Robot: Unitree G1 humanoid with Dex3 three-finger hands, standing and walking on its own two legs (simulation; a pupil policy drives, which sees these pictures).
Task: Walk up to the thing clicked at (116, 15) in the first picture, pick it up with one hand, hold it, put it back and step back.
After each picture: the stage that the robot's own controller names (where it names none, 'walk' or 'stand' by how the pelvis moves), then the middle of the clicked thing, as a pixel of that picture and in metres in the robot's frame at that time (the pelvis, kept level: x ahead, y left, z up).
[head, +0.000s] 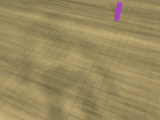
stand; (118, 11) +1.98 -0.49 -0.65
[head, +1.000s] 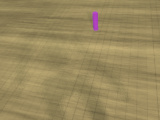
walk; (95, 21) +1.86 -0.06 -0.62
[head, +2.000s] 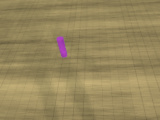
walk; (62, 47) +1.23 +0.31 -0.65
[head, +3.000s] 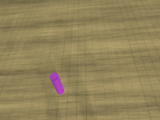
walk; (57, 84) +0.76 +0.32 -0.65
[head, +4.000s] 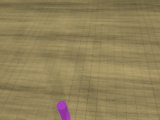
walk; (64, 112) +0.53 +0.24 -0.64
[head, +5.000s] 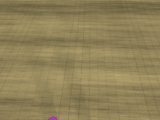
stand; out of the picture +0.42 +0.23 -0.65
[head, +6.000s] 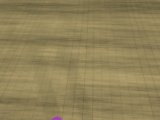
stand; out of the picture +0.41 +0.21 -0.66
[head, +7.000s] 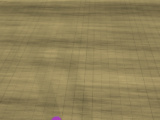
stand; out of the picture +0.43 +0.22 -0.66
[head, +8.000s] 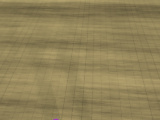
stand; out of the picture +0.42 +0.22 -0.66
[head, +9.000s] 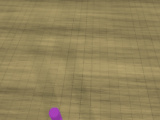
go down; (56, 118) +0.43 +0.22 -0.65
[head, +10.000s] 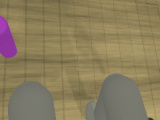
go down; (3, 40) +0.49 +0.27 -0.23
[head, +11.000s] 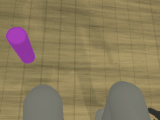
close in; (23, 48) +0.49 +0.25 -0.26
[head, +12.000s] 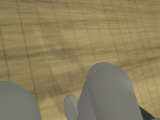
close in; out of the picture +0.48 +0.31 -0.16
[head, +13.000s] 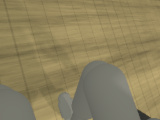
lift; out of the picture +0.47 +0.31 -0.16
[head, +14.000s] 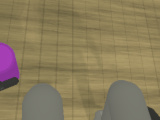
lift; (4, 69) +0.35 +0.26 -0.06
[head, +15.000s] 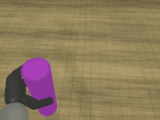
hold; (43, 91) +0.31 +0.15 +0.06
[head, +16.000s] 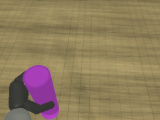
hold; (44, 96) +0.31 +0.15 +0.01
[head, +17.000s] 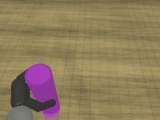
crouch; (46, 94) +0.32 +0.15 +0.01
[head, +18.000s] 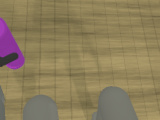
crouch; (5, 48) +0.46 +0.22 -0.07
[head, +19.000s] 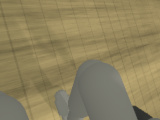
lower; out of the picture +0.46 +0.30 -0.18
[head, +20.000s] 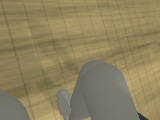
lower; out of the picture +0.47 +0.31 -0.17
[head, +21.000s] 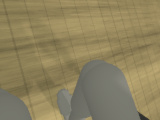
lower; out of the picture +0.46 +0.31 -0.17
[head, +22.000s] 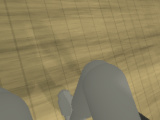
lower; out of the picture +0.46 +0.31 -0.17
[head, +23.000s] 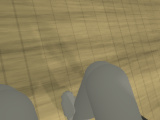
loosen; out of the picture +0.45 +0.28 -0.17
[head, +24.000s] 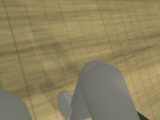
withdraw; out of the picture +0.46 +0.28 -0.17
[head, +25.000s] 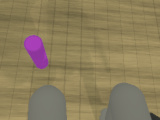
walk; (38, 54) +0.49 +0.22 -0.27
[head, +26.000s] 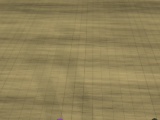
stand; out of the picture +0.41 +0.17 -0.59
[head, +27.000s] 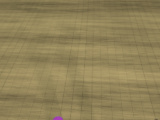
stand; out of the picture +0.42 +0.19 -0.60
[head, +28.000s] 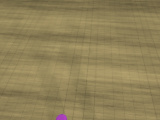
stand; out of the picture +0.42 +0.18 -0.62
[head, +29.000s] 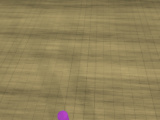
walk; out of the picture +0.44 +0.18 -0.65
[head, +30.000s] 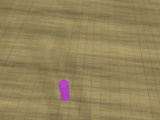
walk; (64, 91) +0.59 +0.15 -0.64
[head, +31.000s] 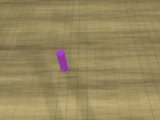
walk; (62, 61) +0.87 +0.24 -0.63
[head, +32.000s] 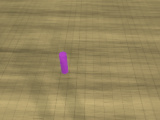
stand; (63, 63) +1.02 +0.19 -0.65
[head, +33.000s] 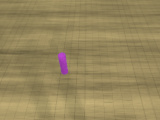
stand; (63, 64) +1.01 +0.21 -0.66
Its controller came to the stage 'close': yes
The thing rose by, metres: 0.67
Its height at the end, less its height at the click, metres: +0.00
